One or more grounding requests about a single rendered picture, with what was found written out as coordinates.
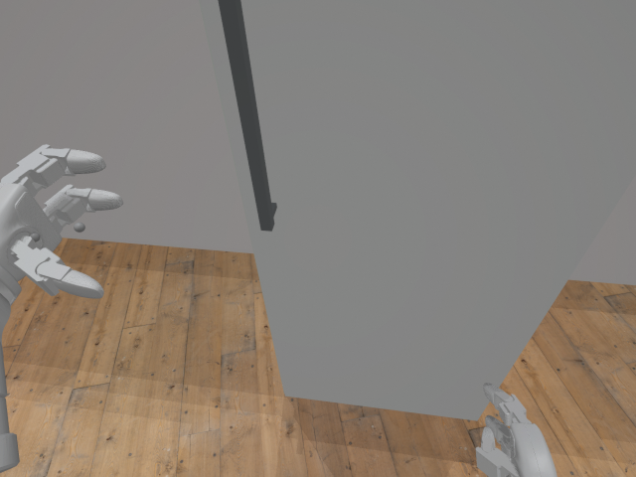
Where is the robot left forearm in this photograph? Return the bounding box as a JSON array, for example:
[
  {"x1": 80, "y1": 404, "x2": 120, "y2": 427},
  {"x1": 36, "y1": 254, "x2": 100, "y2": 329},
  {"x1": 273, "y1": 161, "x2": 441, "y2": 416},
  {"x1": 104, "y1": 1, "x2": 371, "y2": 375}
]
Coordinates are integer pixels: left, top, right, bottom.
[{"x1": 0, "y1": 264, "x2": 22, "y2": 473}]

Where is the handle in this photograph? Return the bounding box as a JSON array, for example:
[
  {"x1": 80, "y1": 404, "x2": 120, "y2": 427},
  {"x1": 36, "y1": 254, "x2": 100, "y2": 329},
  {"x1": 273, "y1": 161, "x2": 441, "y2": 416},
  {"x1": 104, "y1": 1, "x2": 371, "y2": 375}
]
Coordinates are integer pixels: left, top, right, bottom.
[{"x1": 218, "y1": 0, "x2": 277, "y2": 232}]

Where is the fridge door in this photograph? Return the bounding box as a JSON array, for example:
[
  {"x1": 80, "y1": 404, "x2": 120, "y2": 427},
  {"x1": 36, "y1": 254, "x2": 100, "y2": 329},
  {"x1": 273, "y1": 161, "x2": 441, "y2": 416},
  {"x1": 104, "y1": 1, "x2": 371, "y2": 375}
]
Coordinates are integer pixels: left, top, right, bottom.
[{"x1": 200, "y1": 0, "x2": 636, "y2": 421}]

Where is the right robot hand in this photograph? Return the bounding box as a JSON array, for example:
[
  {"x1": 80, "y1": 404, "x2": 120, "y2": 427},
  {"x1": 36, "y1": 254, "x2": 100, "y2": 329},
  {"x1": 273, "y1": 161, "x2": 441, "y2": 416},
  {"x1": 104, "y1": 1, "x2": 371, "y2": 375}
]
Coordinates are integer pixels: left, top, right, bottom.
[{"x1": 476, "y1": 383, "x2": 557, "y2": 477}]

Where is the left robot hand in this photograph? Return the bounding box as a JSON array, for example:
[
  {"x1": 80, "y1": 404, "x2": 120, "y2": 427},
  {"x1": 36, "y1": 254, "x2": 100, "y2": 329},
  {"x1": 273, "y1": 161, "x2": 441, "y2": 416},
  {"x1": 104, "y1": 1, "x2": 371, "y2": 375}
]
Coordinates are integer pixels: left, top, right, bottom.
[{"x1": 0, "y1": 144, "x2": 123, "y2": 299}]

